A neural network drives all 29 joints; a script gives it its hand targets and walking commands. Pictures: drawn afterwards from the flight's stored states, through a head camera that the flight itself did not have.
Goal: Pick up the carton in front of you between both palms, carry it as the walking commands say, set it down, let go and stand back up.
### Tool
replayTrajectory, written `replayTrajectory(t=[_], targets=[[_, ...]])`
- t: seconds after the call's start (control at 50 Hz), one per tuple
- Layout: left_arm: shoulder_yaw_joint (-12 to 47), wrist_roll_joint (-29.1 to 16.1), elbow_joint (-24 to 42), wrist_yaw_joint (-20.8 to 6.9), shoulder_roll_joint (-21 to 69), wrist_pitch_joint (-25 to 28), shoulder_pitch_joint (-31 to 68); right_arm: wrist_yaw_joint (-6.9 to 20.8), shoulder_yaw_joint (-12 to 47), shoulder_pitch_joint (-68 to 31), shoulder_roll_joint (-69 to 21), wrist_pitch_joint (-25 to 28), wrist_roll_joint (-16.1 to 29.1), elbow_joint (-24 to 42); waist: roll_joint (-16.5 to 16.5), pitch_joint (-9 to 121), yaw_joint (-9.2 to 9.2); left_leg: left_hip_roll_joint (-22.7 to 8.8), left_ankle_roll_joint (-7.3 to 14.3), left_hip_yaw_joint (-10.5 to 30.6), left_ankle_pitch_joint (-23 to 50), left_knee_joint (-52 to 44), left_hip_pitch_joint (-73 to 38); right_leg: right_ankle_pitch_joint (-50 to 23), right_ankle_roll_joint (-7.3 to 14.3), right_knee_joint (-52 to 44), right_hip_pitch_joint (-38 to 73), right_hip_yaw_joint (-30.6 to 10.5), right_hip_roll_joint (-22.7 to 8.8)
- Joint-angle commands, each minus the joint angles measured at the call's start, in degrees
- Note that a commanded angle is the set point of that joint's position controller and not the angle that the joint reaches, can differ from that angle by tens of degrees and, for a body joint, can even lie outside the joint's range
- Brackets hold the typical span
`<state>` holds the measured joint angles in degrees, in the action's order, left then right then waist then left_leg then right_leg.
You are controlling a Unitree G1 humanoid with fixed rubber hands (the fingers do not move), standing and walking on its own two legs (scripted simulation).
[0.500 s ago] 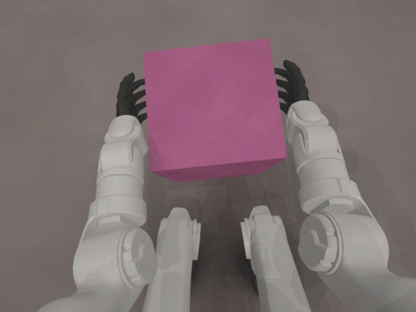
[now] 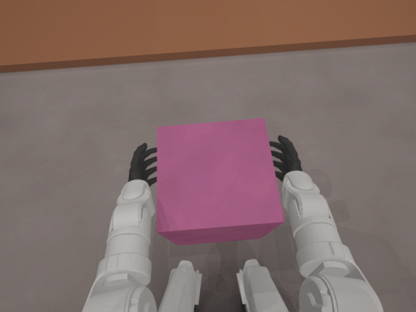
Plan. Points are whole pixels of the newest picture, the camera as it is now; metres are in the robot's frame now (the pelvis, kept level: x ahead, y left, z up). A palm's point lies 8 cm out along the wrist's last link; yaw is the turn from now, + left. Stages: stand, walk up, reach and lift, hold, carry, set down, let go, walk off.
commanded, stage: reach and lift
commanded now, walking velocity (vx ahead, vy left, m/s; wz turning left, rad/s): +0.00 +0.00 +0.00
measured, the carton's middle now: (215, 190) +0.39 +0.01 -0.11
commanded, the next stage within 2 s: hold in 1.70 s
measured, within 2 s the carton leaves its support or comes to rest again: neither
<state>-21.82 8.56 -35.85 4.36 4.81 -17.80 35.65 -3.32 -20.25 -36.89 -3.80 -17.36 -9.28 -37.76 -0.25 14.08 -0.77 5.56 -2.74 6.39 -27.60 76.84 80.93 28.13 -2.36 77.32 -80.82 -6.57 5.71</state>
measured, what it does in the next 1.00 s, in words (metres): rises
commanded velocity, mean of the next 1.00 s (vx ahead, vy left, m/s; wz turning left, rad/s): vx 0.00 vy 0.00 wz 0.00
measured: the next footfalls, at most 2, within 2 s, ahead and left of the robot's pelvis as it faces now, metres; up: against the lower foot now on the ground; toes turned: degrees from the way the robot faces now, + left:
none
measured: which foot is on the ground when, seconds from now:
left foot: down 0.00-1.00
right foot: down 0.00-1.00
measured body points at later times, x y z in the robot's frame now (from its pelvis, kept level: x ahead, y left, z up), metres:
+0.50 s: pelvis +0.05 +0.00 +0.13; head +0.08 +0.00 +0.58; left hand +0.37 +0.16 +0.11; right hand +0.37 -0.15 +0.11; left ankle +0.07 +0.13 -0.59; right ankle +0.06 -0.13 -0.59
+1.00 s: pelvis +0.04 +0.00 +0.15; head +0.02 +0.00 +0.60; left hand +0.35 +0.15 +0.17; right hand +0.35 -0.15 +0.17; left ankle +0.07 +0.13 -0.59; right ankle +0.06 -0.13 -0.59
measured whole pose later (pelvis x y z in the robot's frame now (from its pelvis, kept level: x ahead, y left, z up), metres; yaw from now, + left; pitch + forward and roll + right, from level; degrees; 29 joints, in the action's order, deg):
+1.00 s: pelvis +0.04 +0.00 +0.15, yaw +0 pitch -3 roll +0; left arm -17.8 16.7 -22.6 -0.2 9.4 -34.8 18.4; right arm 0.4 -17.3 -18.1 -9.5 -34.6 -16.6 -22.5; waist -0.1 0.4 -0.1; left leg 2.6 -0.9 8.0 -12.8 27.2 10.9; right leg 13.1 -0.8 27.3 -10.7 -8.3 2.7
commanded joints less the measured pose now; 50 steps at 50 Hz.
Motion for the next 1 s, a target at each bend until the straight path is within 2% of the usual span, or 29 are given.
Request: replayTrajectory(t=[0.0,0.3,0.42,0.54,0.62,0.7,0.78,0.88,0.98], targets=[[33.74,-6.6,-1.73,-14.4,60.85,0.73,30.41,13.75,31.83,-29.41,-61.78,0.81,6.84,-1.19,-0.17,36.21,-0.24,3.6,1.3,-5.67,13.0,-12.98,-27.66,-12.68,1.38,-13.82,26.85,5.03,3.36],[36.76,-5.14,1.23,-14.83,60.65,0.34,13.79,13.78,35.31,-13.26,-61.18,0.48,5.5,3.57,-0.02,23.49,0.23,1.64,1.9,-2.26,24.19,-32.59,-50.99,-24.0,1.81,-33.27,50.03,2.08,1.52],[39.25,-5.96,4.68,-15.63,60.67,-2.72,8.96,14.72,37.85,-8.19,-61.53,-2.69,6.22,6.78,-0.02,18.03,0.11,0.88,1.89,-1.53,28.84,-40.41,-60.38,-28.43,1.75,-40.95,59.57,1.18,0.74],[41.91,-7.0,10.01,-16.54,60.53,-8.46,4.63,15.54,40.11,-4.0,-61.07,-8.31,7.58,12.36,0.23,10.77,0.37,0.11,1.83,-1.47,31.18,-48.07,-69.16,-30.63,1.57,-48.55,67.64,1.19,-0.03],[41.57,-6.87,13.22,-17.04,59.28,-12.53,3.25,15.98,39.88,-2.38,-60.21,-12.5,7.36,15.73,0.19,4.8,0.52,-0.2,1.71,-1.59,28.98,-52.15,-72.42,-28.94,1.61,-52.68,71.15,1.46,-0.2],[38.6,-5.71,12.31,-17.71,58.68,-15.32,4.12,16.66,36.95,-3.24,-59.51,-15.4,6.27,14.94,0.3,-1.76,0.57,-0.33,2.01,-2.03,22.35,-54.66,-72.46,-22.42,1.92,-55.13,71.51,1.99,-0.47],[35.6,-4.46,10.76,-18.45,58.64,-15.97,7.81,17.46,34.09,-6.91,-59.31,-16.08,5.11,13.16,0.45,-4.51,0.57,-0.59,2.25,-2.58,17.0,-55.11,-71.82,-17.08,2.22,-55.59,70.64,2.5,-0.7],[36.29,-4.91,11.7,-18.97,60.21,-15.63,12.74,17.9,35.09,-11.96,-60.93,-15.73,5.66,14.34,0.27,-1.02,0.6,-0.7,2.34,-2.82,17.12,-54.28,-72.96,-17.03,2.24,-54.94,71.85,2.72,-0.77],[36.69,-4.95,11.78,-19.04,60.26,-15.85,13.74,17.87,35.18,-13.0,-61.04,-15.99,5.54,14.29,0.32,0.02,0.73,-0.61,2.25,-2.93,17.0,-54.68,-73.83,-17.03,2.14,-55.31,72.87,2.76,-0.67]])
